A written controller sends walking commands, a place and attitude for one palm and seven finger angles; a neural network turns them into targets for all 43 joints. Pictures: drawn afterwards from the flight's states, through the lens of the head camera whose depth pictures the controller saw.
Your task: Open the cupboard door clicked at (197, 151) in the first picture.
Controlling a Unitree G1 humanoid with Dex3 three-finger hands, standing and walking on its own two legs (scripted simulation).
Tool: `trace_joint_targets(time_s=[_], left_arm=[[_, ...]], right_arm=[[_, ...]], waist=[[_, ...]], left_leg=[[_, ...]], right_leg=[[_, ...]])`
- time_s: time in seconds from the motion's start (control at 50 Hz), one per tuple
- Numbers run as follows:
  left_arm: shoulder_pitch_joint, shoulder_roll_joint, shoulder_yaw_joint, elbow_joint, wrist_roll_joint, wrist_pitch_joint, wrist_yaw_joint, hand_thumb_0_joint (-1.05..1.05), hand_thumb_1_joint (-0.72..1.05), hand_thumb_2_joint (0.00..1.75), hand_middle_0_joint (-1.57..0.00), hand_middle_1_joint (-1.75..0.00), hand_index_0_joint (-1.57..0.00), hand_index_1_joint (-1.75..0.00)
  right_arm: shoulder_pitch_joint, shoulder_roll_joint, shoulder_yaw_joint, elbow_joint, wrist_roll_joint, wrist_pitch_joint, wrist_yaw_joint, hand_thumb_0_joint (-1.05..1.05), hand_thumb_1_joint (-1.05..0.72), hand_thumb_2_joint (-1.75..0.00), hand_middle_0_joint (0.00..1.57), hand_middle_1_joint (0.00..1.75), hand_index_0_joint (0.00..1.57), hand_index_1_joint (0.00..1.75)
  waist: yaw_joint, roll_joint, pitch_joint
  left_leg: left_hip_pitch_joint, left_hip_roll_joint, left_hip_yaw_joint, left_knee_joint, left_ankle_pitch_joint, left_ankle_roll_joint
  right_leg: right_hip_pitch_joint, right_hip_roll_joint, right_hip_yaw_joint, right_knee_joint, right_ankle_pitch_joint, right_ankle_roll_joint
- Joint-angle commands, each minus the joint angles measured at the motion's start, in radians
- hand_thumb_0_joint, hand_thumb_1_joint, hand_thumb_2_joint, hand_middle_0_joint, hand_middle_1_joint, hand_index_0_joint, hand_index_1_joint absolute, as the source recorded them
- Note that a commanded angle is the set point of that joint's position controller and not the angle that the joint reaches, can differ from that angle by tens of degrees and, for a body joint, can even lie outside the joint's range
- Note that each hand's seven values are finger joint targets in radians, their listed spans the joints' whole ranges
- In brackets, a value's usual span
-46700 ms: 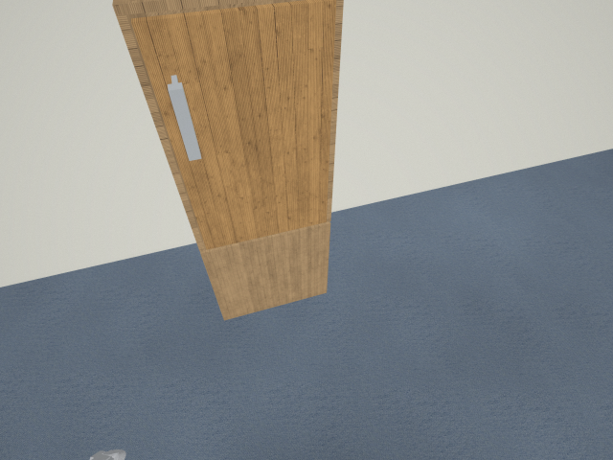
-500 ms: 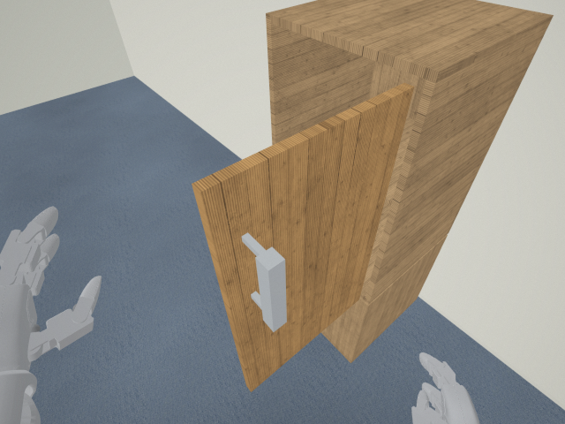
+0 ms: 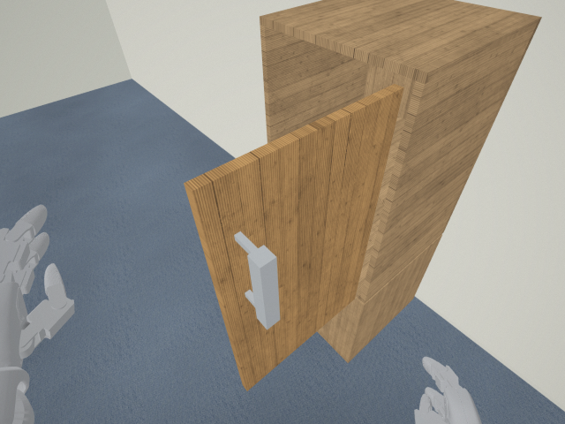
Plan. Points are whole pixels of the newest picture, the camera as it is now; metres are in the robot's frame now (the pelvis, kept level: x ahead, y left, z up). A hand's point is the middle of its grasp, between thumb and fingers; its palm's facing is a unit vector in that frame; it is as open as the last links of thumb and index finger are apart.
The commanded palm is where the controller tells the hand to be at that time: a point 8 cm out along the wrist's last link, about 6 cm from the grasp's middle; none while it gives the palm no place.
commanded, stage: step back with the hand held close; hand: left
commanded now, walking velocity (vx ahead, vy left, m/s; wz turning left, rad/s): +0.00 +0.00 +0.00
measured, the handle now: (255, 280) +0.28 +0.08 +0.08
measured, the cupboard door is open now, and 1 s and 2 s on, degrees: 90 90 90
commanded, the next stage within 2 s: stop stepping back and stand still in 1.24 s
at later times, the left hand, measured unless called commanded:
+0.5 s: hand (41, 328) +0.16 +0.28 +0.15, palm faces +0.36 -0.78 -0.52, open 7.4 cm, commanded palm +0.10 +0.32 +0.17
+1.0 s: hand out of the picture +0.08 +0.28 +0.16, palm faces +0.46 -0.76 -0.46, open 7.4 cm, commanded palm +0.03 +0.31 +0.17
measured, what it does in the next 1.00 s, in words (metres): walks backwards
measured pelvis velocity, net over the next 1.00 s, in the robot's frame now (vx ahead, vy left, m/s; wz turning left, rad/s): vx -0.12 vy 0.02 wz -0.03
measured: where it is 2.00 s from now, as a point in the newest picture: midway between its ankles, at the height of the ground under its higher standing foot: outside the picture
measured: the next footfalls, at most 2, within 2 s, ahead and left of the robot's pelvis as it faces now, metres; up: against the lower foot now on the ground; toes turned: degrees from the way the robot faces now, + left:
right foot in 1.02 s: -0.18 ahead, -0.09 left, +0.00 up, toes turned -2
left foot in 1.28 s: -0.14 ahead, +0.09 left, +0.00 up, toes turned -2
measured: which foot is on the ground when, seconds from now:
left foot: down 0.00-1.00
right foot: down 0.00-0.78, up 0.80-1.00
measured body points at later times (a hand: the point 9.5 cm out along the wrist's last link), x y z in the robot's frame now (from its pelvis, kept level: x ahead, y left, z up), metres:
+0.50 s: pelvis -0.05 +0.02 -0.01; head -0.03 +0.02 +0.44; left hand +0.13 +0.32 +0.18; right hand +0.11 -0.23 -0.09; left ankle -0.03 +0.11 -0.74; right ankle +0.00 -0.11 -0.74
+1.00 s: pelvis -0.12 +0.02 -0.01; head -0.10 +0.03 +0.44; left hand +0.05 +0.32 +0.19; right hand +0.04 -0.21 -0.10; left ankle -0.03 +0.11 -0.74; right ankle -0.20 -0.09 -0.73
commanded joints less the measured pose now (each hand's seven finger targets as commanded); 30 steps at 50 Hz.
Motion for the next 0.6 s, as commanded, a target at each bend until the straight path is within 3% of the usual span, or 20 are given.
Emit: trace_joint_targets(time_s=[0.0, 0.02, 0.04, 0.06, 0.08, 0.12, 0.18, 0.24, 0.28, 0.34, 0.38, 0.42, 0.48, 0.54, 0.58], left_arm=[[-0.097, 0.181, 0.110, -0.209, 0.005, -0.066, 0.011, 0.00, 0.90, 0.90, -0.20, -0.30, -0.20, -0.30], [-0.166, 0.229, 0.150, -0.223, 0.005, -0.070, 0.018, 0.00, 0.90, 0.90, -0.20, -0.30, -0.20, -0.30], [-0.234, 0.331, 0.263, -0.237, 0.002, -0.107, 0.020, 0.00, 0.90, 0.90, -0.20, -0.30, -0.20, -0.30], [-0.126, 0.249, 0.203, -0.151, 0.006, -0.109, 0.008, 0.00, 0.90, 0.90, -0.20, -0.30, -0.20, -0.30], [-0.125, 0.238, 0.182, -0.174, 0.013, -0.119, 0.002, 0.00, 0.90, 0.90, -0.20, -0.30, -0.20, -0.30], [-0.050, 0.202, 0.147, -0.162, 0.017, -0.124, 0.000, 0.00, 0.90, 0.90, -0.20, -0.30, -0.20, -0.30], [-0.007, 0.218, 0.157, -0.210, 0.020, -0.130, 0.010, 0.00, 0.90, 0.90, -0.20, -0.30, -0.20, -0.30], [0.039, 0.248, 0.197, -0.247, 0.021, -0.132, 0.020, 0.00, 0.90, 0.90, -0.20, -0.30, -0.20, -0.30], [0.059, 0.279, 0.234, -0.264, 0.023, -0.135, 0.029, 0.00, 0.90, 0.90, -0.20, -0.30, -0.20, -0.30], [0.088, 0.270, 0.236, -0.280, 0.022, -0.139, 0.034, 0.00, 0.90, 0.90, -0.20, -0.30, -0.20, -0.30], [0.086, 0.271, 0.240, -0.307, 0.027, -0.146, 0.037, 0.00, 0.90, 0.90, -0.20, -0.30, -0.20, -0.30], [0.102, 0.262, 0.242, -0.307, 0.030, -0.150, 0.040, 0.00, 0.90, 0.90, -0.20, -0.30, -0.20, -0.30], [0.075, 0.258, 0.250, -0.312, 0.041, -0.160, 0.044, 0.00, 0.90, 0.90, -0.20, -0.30, -0.20, -0.30], [0.046, 0.241, 0.241, -0.295, 0.050, -0.169, 0.044, 0.00, 0.90, 0.90, -0.20, -0.30, -0.20, -0.30], [0.027, 0.250, 0.245, -0.296, 0.055, -0.177, 0.047, 0.00, 0.90, 0.90, -0.20, -0.30, -0.20, -0.30]], right_arm=[[-0.143, -0.100, -0.033, -0.163, 0.000, -0.051, -0.005, 0.00, -0.90, -0.90, 0.20, 0.30, 0.20, 0.30], [-0.146, -0.102, -0.033, -0.156, 0.001, -0.053, -0.008, 0.00, -0.90, -0.90, 0.20, 0.30, 0.20, 0.30], [-0.114, -0.117, -0.033, -0.190, 0.017, -0.034, -0.006, 0.00, -0.90, -0.90, 0.20, 0.30, 0.20, 0.30], [-0.110, -0.108, -0.036, -0.172, 0.009, -0.018, -0.007, 0.00, -0.90, -0.90, 0.20, 0.30, 0.20, 0.30], [-0.118, -0.113, -0.039, -0.184, 0.011, -0.007, -0.004, 0.00, -0.90, -0.90, 0.20, 0.30, 0.20, 0.30], [-0.118, -0.122, -0.044, -0.190, 0.006, 0.007, -0.002, 0.00, -0.90, -0.90, 0.20, 0.30, 0.20, 0.30], [-0.119, -0.130, -0.053, -0.203, 0.005, 0.024, -0.006, 0.00, -0.90, -0.90, 0.20, 0.30, 0.20, 0.30], [-0.112, -0.127, -0.064, -0.226, 0.010, 0.040, -0.009, 0.00, -0.90, -0.90, 0.20, 0.30, 0.20, 0.30], [-0.121, -0.124, -0.069, -0.231, 0.011, 0.048, -0.014, 0.00, -0.90, -0.90, 0.20, 0.30, 0.20, 0.30], [-0.112, -0.120, -0.073, -0.249, 0.016, 0.056, -0.013, 0.00, -0.90, -0.90, 0.20, 0.30, 0.20, 0.30], [-0.112, -0.129, -0.075, -0.254, 0.013, 0.053, -0.014, 0.00, -0.90, -0.90, 0.20, 0.30, 0.20, 0.30], [-0.104, -0.128, -0.075, -0.259, 0.015, 0.047, -0.013, 0.00, -0.90, -0.90, 0.20, 0.30, 0.20, 0.30], [-0.100, -0.137, -0.076, -0.263, 0.011, 0.032, -0.015, 0.00, -0.90, -0.90, 0.20, 0.30, 0.20, 0.30], [-0.077, -0.138, -0.075, -0.262, 0.014, 0.018, -0.014, 0.00, -0.90, -0.90, 0.20, 0.30, 0.20, 0.30], [-0.067, -0.139, -0.077, -0.258, 0.012, 0.011, -0.015, 0.00, -0.90, -0.90, 0.20, 0.30, 0.20, 0.30]], waist=[[-0.005, -0.009, -0.046], [-0.006, 0.016, -0.058], [-0.052, -0.032, 0.025], [-0.057, -0.086, 0.005], [-0.057, -0.044, 0.005], [-0.059, -0.036, -0.053], [-0.058, -0.003, -0.113], [-0.057, -0.039, -0.172], [-0.056, -0.032, -0.189], [-0.060, -0.034, -0.188], [-0.058, 0.017, -0.180], [-0.057, 0.020, -0.162], [-0.056, 0.071, -0.115], [-0.068, 0.017, -0.066], [-0.074, -0.042, -0.057]], left_leg=[[-0.062, 0.004, -0.010, -0.064, 0.248, 0.012], [-0.054, 0.003, -0.005, -0.061, 0.240, 0.014], [-0.117, 0.021, -0.019, -0.033, 0.140, 0.030], [-0.104, 0.016, -0.030, -0.010, 0.130, 0.032], [-0.111, 0.014, -0.031, -0.006, 0.140, 0.031], [-0.096, 0.023, -0.022, -0.005, 0.181, 0.027], [-0.119, 0.043, -0.033, -0.024, 0.269, 0.024], [-0.135, 0.060, -0.034, -0.015, 0.337, 0.024], [-0.170, 0.063, -0.043, -0.011, 0.360, 0.022], [-0.213, 0.073, -0.046, -0.005, 0.333, 0.025], [-0.281, 0.085, -0.070, -0.025, 0.287, 0.032], [-0.344, 0.105, -0.083, -0.047, 0.205, 0.046], [-0.518, 0.132, -0.109, -0.095, 0.007, 0.077], [-0.625, 0.129, -0.113, -0.083, -0.221, 0.091], [-0.618, 0.091, -0.102, -0.019, -0.300, 0.084]], right_leg=[[0.036, -0.022, 0.034, -0.058, 0.165, -0.002], [0.034, -0.023, 0.042, -0.063, 0.162, -0.002], [-0.084, -0.071, 0.155, -0.125, 0.188, -0.002], [-0.086, -0.092, 0.159, -0.133, 0.192, -0.005], [-0.091, -0.102, 0.159, -0.130, 0.211, -0.009], [-0.083, -0.103, 0.146, -0.100, 0.251, -0.004], [-0.035, -0.094, 0.108, -0.033, 0.328, 0.006], [-0.009, -0.084, 0.105, 0.028, 0.402, 0.014], [0.015, -0.089, 0.098, 0.061, 0.438, 0.013], [0.005, -0.088, 0.109, 0.098, 0.439, 0.015], [0.028, -0.080, 0.101, 0.132, 0.394, 0.016], [0.032, -0.064, 0.096, 0.174, 0.327, 0.024], [0.083, -0.048, 0.092, 0.256, 0.240, 0.033], [0.072, -0.057, 0.123, 0.275, 0.178, 0.027], [0.004, -0.086, 0.177, 0.202, 0.086, 0.013]])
